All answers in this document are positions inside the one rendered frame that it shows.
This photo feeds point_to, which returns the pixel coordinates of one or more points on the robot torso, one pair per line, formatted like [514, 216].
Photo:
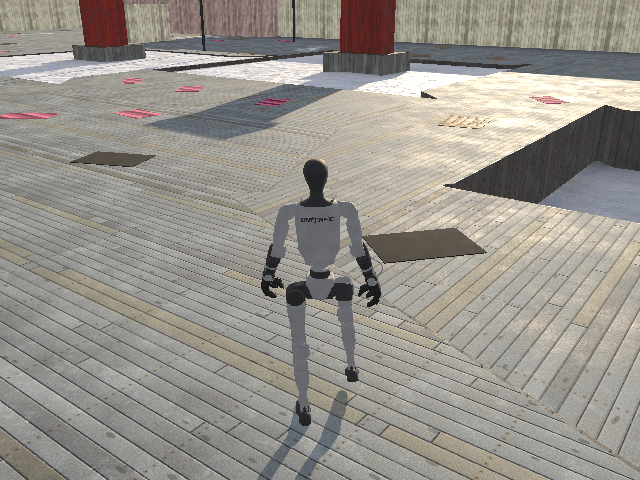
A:
[318, 237]

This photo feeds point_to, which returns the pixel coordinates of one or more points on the left robot thigh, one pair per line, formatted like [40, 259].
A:
[296, 309]

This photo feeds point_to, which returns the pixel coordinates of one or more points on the right robot hand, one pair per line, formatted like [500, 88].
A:
[373, 291]

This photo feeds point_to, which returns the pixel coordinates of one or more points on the left robot upper arm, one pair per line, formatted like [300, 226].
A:
[286, 212]

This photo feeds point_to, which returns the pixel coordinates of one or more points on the robot left forearm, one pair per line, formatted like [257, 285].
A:
[271, 266]

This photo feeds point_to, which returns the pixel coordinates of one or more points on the right robot upper arm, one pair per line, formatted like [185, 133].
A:
[349, 211]

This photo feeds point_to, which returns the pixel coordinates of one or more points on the left robot hand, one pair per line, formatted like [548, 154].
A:
[274, 284]

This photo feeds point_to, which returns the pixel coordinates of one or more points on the robot right forearm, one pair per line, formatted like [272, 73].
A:
[367, 268]

